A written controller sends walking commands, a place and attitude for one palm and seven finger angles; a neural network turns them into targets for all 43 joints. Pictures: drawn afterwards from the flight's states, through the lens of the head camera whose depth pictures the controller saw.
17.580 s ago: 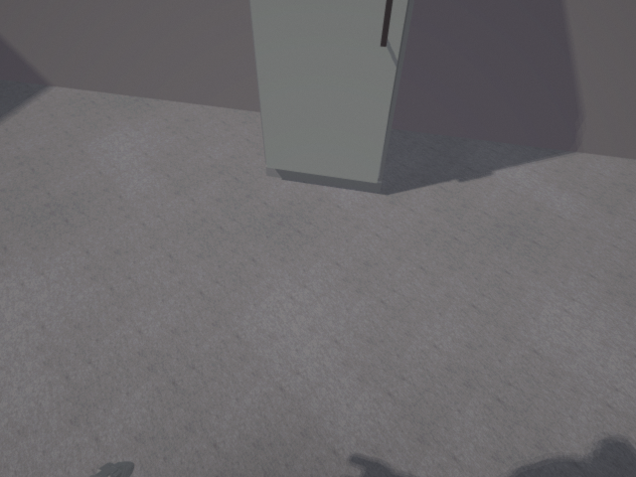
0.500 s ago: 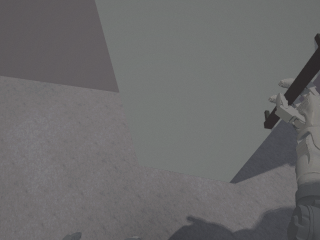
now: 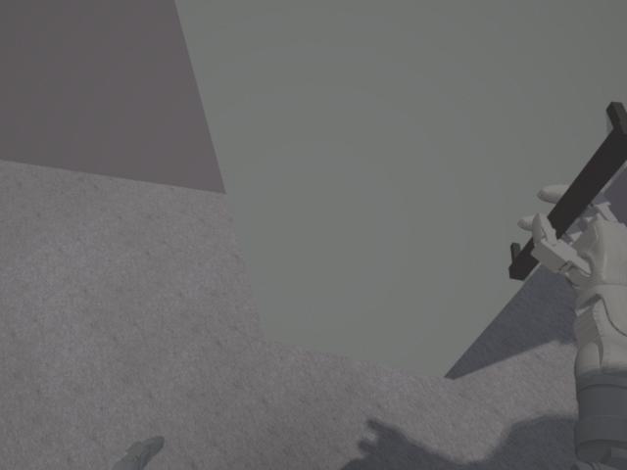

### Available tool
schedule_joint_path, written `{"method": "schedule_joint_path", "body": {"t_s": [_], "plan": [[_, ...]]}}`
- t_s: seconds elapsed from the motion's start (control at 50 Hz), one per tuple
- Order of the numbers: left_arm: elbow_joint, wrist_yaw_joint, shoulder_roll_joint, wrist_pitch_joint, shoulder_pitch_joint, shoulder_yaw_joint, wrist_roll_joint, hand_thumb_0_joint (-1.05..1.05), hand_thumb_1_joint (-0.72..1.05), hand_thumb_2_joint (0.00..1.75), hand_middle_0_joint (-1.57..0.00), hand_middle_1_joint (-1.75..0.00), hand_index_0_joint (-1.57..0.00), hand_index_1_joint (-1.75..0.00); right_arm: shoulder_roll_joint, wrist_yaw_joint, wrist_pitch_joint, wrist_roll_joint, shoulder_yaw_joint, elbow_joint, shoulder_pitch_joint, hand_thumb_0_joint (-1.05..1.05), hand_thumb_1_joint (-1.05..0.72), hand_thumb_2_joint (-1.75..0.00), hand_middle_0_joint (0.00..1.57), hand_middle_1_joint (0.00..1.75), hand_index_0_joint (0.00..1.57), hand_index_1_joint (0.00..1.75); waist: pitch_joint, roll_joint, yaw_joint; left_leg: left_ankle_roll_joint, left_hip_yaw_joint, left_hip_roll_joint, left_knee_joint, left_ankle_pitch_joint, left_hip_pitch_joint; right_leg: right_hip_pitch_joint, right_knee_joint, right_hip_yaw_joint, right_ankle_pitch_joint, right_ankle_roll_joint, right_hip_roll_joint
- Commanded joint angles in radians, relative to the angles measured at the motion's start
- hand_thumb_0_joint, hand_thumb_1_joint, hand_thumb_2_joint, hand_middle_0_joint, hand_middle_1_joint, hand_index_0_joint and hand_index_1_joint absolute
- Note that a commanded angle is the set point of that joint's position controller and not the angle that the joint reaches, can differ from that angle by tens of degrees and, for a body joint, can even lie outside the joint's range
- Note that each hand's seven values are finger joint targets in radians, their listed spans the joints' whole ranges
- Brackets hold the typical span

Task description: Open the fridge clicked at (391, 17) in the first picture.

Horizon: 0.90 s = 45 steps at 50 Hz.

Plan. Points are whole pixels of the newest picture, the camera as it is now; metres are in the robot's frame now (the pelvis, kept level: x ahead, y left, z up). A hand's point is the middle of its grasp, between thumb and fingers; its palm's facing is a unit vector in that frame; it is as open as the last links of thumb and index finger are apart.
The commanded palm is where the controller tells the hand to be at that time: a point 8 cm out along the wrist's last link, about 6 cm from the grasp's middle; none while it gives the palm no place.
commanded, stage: pull the door a little, standing still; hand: right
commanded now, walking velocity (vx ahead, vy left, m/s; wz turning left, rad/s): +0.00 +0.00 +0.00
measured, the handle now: (558, 206) +0.45 -0.25 +0.11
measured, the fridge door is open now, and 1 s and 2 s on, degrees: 1 26 59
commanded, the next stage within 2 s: walk backward, drawing the door open in 0.26 s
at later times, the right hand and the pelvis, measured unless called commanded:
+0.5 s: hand (537, 299) +0.32 -0.20 +0.10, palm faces +0.15 +0.98 -0.16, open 5.9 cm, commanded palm +0.28 -0.25 +0.10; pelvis -0.02 +0.00 +0.01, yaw -2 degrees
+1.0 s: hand (493, 394) +0.21 -0.14 +0.10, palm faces +0.29 +0.94 -0.19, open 5.9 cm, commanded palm +0.17 -0.18 +0.10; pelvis -0.08 +0.06 +0.02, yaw -6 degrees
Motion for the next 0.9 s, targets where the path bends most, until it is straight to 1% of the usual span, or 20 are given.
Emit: {"method": "schedule_joint_path", "body": {"t_s": [0.0,0.02,0.08,0.12,0.18,0.2,0.24,0.32,0.34,0.36,0.38,0.4,0.46,0.52,0.6,0.64,0.68,0.76,0.82,0.88], "plan": [[-0.076,0.024,0.148,-0.04,0.036,0.06,-0.002,0.0,0.9,0.9,-0.2,-0.3,-0.2,-0.3,-0.205,0.004,-0.064,0.002,-0.011,-0.207,-0.386,0.0,-0.9,-0.9,0.45,1.4,0.45,1.4,-0.282,-0.019,-0.001,0.027,0.033,-0.033,-0.001,0.574,0.157,0.197,-0.034,0.065,0.668,0.003,0.018],[-0.07,0.027,0.149,-0.039,0.037,0.064,0.001,0.0,0.9,0.9,-0.2,-0.3,-0.2,-0.3,-0.206,0.0,-0.057,-0.005,-0.023,-0.167,-0.39,0.0,-0.9,-0.9,0.45,1.4,0.45,1.4,-0.281,-0.027,-0.005,0.026,0.029,-0.032,-0.003,0.56,0.144,0.195,-0.036,0.064,0.644,0.004,0.021],[-0.073,0.021,0.145,-0.043,0.03,0.064,0.003,0.0,0.9,0.9,-0.2,-0.3,-0.2,-0.3,-0.182,0.001,-0.064,-0.012,-0.007,-0.188,-0.319,0.0,-0.9,-0.9,0.45,1.4,0.45,1.4,-0.332,-0.071,-0.033,0.033,0.034,-0.028,0.009,0.565,0.153,0.241,-0.03,0.074,0.724,0.014,0.02],[-0.081,0.017,0.143,-0.044,0.024,0.063,0.003,0.0,0.9,0.9,-0.2,-0.3,-0.2,-0.3,-0.167,0.007,-0.065,-0.004,-0.001,-0.188,-0.255,0.0,-0.9,-0.9,0.45,1.4,0.45,1.4,-0.346,-0.027,-0.041,0.03,0.035,-0.028,0.009,0.58,0.177,0.234,-0.029,0.07,0.722,0.009,0.02],[-0.104,0.012,0.137,-0.048,-0.006,0.06,-0.002,0.0,0.9,0.9,-0.2,-0.3,-0.2,-0.3,-0.157,0.015,-0.07,0.005,0.004,-0.254,-0.183,0.0,-0.9,-0.9,0.45,1.4,0.45,1.4,-0.343,-0.044,-0.059,0.034,0.036,-0.027,0.008,0.58,0.208,0.222,-0.043,0.066,0.696,0.009,0.023],[-0.112,0.01,0.135,-0.051,-0.008,0.06,-0.001,0.0,0.9,0.9,-0.2,-0.3,-0.2,-0.3,-0.148,0.016,-0.072,0.015,0.006,-0.278,-0.145,0.0,-0.9,-0.9,0.45,1.4,0.45,1.4,-0.346,-0.011,-0.063,0.034,0.037,-0.028,0.007,0.594,0.23,0.218,-0.042,0.064,0.7,0.004,0.024],[-0.129,0.008,0.131,-0.057,-0.033,0.056,-0.006,0.0,0.9,0.9,-0.2,-0.3,-0.2,-0.3,-0.136,0.02,-0.067,0.024,0.004,-0.323,-0.055,0.0,-0.9,-0.9,0.45,1.4,0.45,1.4,-0.323,-0.021,-0.079,0.034,0.037,-0.025,0.007,0.592,0.243,0.202,-0.057,0.061,0.678,0.006,0.024],[-0.154,0.006,0.121,-0.075,-0.075,0.053,-0.009,0.0,0.9,0.9,-0.2,-0.3,-0.2,-0.3,-0.093,0.011,-0.056,0.038,0.016,-0.431,0.086,0.0,-0.9,-0.9,0.45,1.4,0.45,1.4,-0.272,-0.021,-0.089,0.035,0.042,-0.025,-0.005,0.552,0.246,0.192,-0.077,0.052,0.6,0.006,0.028],[-0.152,0.01,0.127,-0.077,-0.086,0.05,-0.011,0.0,0.9,0.9,-0.2,-0.3,-0.2,-0.3,-0.134,0.001,-0.055,0.033,0.004,-0.489,0.009,0.0,-0.9,-0.9,0.45,1.4,0.45,1.4,-0.261,-0.02,-0.074,0.034,0.042,-0.025,-0.011,0.533,0.237,0.191,-0.084,0.057,0.565,0.005,0.029],[-0.126,0.05,0.1,-0.076,-0.11,0.034,-0.026,0.0,0.9,0.9,-0.2,-0.3,-0.2,-0.3,-0.359,-0.148,-0.077,-0.137,-0.038,-0.611,-0.304,0.0,-0.9,-0.9,0.45,1.4,0.45,1.4,-0.244,-0.037,-0.059,0.036,-0.052,0.062,-0.12,0.474,0.277,0.275,-0.094,0.032,0.395,-0.014,0.012],[-0.105,0.077,0.088,-0.074,-0.11,0.036,-0.008,0.0,0.9,0.9,-0.2,-0.3,-0.2,-0.3,-0.204,-0.214,-0.054,-0.143,0.033,-0.5,-0.166,0.0,-0.9,-0.9,0.45,1.4,0.45,1.4,-0.188,0.024,-0.045,0.043,-0.052,0.093,-0.171,0.441,0.257,0.277,-0.099,0.045,0.317,-0.011,0.022],[-0.093,0.092,0.099,-0.073,-0.12,0.041,-0.008,0.0,0.9,0.9,-0.2,-0.3,-0.2,-0.3,-0.142,-0.248,-0.039,-0.152,0.08,-0.497,-0.104,0.0,-0.9,-0.9,0.45,1.4,0.45,1.4,-0.17,0.048,-0.044,0.042,-0.046,0.096,-0.181,0.456,0.261,0.296,-0.126,0.052,0.323,-0.011,0.014],[-0.078,0.108,0.099,-0.062,-0.159,0.036,0.005,0.0,0.9,0.9,-0.2,-0.3,-0.2,-0.3,-0.057,-0.299,-0.013,-0.176,0.159,-0.487,-0.005,0.0,-0.9,-0.9,0.45,1.4,0.45,1.4,-0.14,-0.011,-0.037,0.018,-0.003,0.08,-0.155,0.527,0.265,0.367,-0.189,0.075,0.539,-0.011,-0.03],[-0.083,0.106,0.095,-0.048,-0.189,0.033,0.014,0.0,0.9,0.9,-0.2,-0.3,-0.2,-0.3,-0.041,-0.324,-0.011,-0.188,0.174,-0.523,0.031,0.0,-0.9,-0.9,0.45,1.4,0.45,1.4,-0.139,-0.023,-0.041,0.006,0.02,0.055,-0.151,0.512,0.282,0.412,-0.233,0.103,0.712,-0.011,-0.063],[-0.1,0.099,0.091,-0.034,-0.225,0.029,0.027,0.0,0.9,0.9,-0.2,-0.3,-0.2,-0.3,-0.023,-0.341,-0.012,-0.195,0.192,-0.582,0.057,0.0,-0.9,-0.9,0.45,1.4,0.45,1.4,-0.139,-0.045,-0.044,0.002,0.029,0.04,-0.168,0.445,0.303,0.42,-0.283,0.115,0.746,-0.006,-0.078],[-0.108,0.094,0.076,-0.032,-0.238,0.021,0.031,0.0,0.9,0.9,-0.2,-0.3,-0.2,-0.3,0.009,-0.347,-0.011,-0.194,0.216,-0.589,0.088,0.0,-0.9,-0.9,0.45,1.4,0.45,1.4,-0.128,-0.058,-0.045,-0.002,0.03,0.036,-0.178,0.384,0.306,0.401,-0.317,0.125,0.686,-0.008,-0.084],[-0.108,0.092,0.078,-0.029,-0.24,0.021,0.032,0.0,0.9,0.9,-0.2,-0.3,-0.2,-0.3,0.008,-0.354,-0.008,-0.195,0.213,-0.594,0.095,0.0,-0.9,-0.9,0.45,1.4,0.45,1.4,-0.103,-0.062,-0.045,-0.004,0.034,0.025,-0.185,0.302,0.31,0.354,-0.362,0.146,0.577,-0.012,-0.087],[-0.11,0.09,0.069,-0.034,-0.262,0.02,0.035,0.0,0.9,0.9,-0.2,-0.3,-0.2,-0.3,0.03,-0.358,0.0,-0.199,0.233,-0.631,0.113,0.0,-0.9,-0.9,0.45,1.4,0.45,1.4,-0.057,-0.105,-0.041,-0.002,0.025,0.016,-0.167,0.158,0.293,0.276,-0.446,0.231,0.337,-0.034,-0.115],[-0.105,0.089,0.066,-0.038,-0.268,0.027,0.038,0.0,0.9,0.9,-0.2,-0.3,-0.2,-0.3,0.043,-0.354,0.008,-0.206,0.245,-0.662,0.14,0.0,-0.9,-0.9,0.45,1.4,0.45,1.4,-0.038,-0.079,-0.042,0.002,0.008,0.019,-0.188,0.126,0.307,0.227,-0.465,0.271,0.228,-0.054,-0.131],[-0.096,0.088,0.065,-0.048,-0.259,0.038,0.037,0.0,0.9,0.9,-0.2,-0.3,-0.2,-0.3,0.05,-0.347,0.017,-0.21,0.252,-0.702,0.173,0.0,-0.9,-0.9,0.45,1.4,0.45,1.4,-0.06,-0.062,-0.037,0.006,0.01,0.02,-0.224,0.156,0.332,0.216,-0.435,0.25,0.217,-0.049,-0.111]]}}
